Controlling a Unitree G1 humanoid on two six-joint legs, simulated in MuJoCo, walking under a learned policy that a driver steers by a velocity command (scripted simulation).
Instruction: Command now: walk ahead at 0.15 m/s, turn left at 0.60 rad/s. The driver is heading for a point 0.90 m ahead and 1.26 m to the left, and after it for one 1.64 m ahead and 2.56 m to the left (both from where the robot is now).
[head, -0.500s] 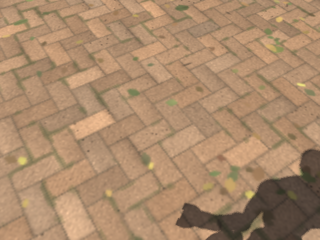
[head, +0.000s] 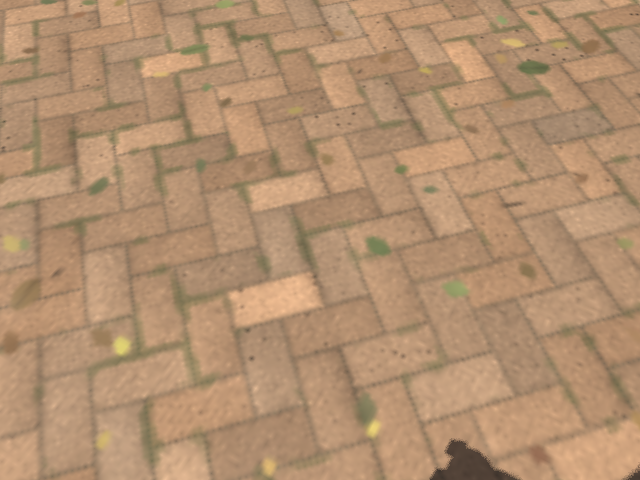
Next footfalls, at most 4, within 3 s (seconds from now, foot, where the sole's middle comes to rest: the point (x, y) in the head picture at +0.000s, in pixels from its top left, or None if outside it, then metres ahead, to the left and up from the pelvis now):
0.26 left None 0.11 0.15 -0.77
0.76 right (358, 472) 0.45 -0.04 -0.77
1.30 left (201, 380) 0.65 0.30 -0.77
1.78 right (211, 250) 1.00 0.31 -0.77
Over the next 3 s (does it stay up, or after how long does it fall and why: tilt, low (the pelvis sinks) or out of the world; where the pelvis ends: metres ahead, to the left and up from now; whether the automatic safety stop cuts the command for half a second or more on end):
stays up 1.11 0.86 0.01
